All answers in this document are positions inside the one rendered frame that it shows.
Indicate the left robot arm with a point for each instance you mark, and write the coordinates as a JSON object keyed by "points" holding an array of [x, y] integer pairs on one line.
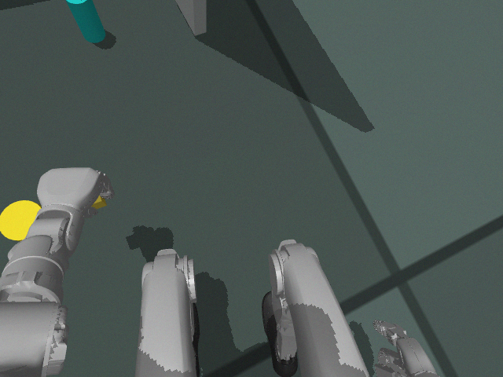
{"points": [[33, 329]]}

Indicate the right robot hand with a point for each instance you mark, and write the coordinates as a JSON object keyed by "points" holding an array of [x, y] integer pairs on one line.
{"points": [[410, 360]]}

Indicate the left robot hand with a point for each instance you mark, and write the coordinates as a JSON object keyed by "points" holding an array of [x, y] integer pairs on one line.
{"points": [[76, 187]]}

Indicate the right robot foot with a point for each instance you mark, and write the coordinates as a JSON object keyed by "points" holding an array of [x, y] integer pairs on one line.
{"points": [[282, 367]]}

